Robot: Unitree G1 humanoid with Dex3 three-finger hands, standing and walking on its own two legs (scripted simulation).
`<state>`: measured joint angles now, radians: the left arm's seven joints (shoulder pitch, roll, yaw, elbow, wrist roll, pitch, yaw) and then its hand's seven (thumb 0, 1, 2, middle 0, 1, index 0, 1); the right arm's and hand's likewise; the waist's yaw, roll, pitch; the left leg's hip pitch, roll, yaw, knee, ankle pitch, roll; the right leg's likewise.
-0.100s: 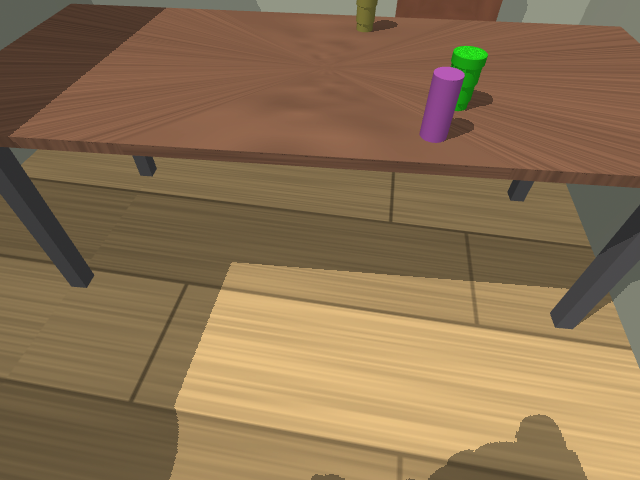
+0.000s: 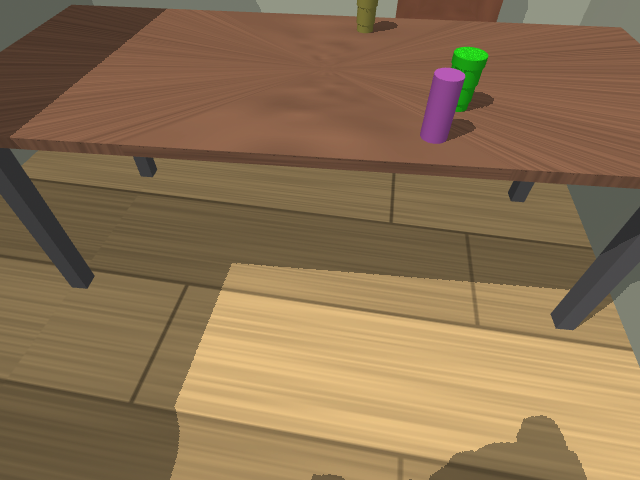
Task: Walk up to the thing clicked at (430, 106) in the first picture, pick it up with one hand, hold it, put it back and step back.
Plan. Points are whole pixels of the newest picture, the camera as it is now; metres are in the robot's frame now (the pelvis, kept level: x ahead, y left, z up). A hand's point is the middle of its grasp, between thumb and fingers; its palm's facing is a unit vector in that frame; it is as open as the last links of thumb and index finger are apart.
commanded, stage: stand
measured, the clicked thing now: (441, 107) +0.87 -0.27 +0.02
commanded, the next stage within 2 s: walk up in 1.02 s
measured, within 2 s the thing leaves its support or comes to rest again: neither
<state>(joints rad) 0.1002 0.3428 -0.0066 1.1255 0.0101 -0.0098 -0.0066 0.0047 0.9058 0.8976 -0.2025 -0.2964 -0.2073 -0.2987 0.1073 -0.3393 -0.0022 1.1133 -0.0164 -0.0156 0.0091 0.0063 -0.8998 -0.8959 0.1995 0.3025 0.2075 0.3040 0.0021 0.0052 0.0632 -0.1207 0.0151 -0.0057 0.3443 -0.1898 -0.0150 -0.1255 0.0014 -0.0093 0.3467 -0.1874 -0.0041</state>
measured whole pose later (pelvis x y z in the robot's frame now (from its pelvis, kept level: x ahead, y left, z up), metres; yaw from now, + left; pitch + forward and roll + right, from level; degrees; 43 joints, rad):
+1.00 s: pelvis +0.01 +0.00 +0.00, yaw +0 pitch -2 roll +0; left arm 0.10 0.35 0.00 1.12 0.01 -0.01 0.00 0.00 0.91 0.90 -0.20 -0.30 -0.21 -0.30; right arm 0.11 -0.34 0.00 1.11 -0.01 -0.01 0.01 0.01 -0.90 -0.90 0.20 0.30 0.21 0.30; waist 0.00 0.00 0.06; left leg -0.10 0.01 -0.01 0.32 -0.19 -0.01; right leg -0.10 0.00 -0.01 0.31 -0.18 0.00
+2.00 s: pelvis +0.26 +0.14 -0.02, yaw -15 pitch -3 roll +0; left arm 0.34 0.39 0.03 0.81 0.01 -0.07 0.01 0.00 0.90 0.90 -0.21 -0.30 -0.21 -0.30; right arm 0.25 -0.44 -0.08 0.79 -0.02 0.01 0.06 0.01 -0.90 -0.90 0.20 0.30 0.21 0.30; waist 0.01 0.07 0.12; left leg -0.48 0.10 -0.03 0.89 -0.35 -0.01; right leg -0.23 -0.01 0.05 0.58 -0.30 0.01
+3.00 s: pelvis +0.26 +0.14 -0.02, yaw -20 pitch -3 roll +0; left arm 0.17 0.36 0.03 0.92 0.01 -0.01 -0.02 0.01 0.90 0.90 -0.20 -0.30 -0.21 -0.30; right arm 0.24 -0.37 0.01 0.96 -0.01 -0.04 0.01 0.01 -0.90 -0.90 0.20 0.30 0.21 0.30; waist 0.00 -0.02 0.07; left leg -0.25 0.02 -0.02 0.64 -0.33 -0.01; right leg -0.25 0.03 -0.04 0.63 -0.33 -0.04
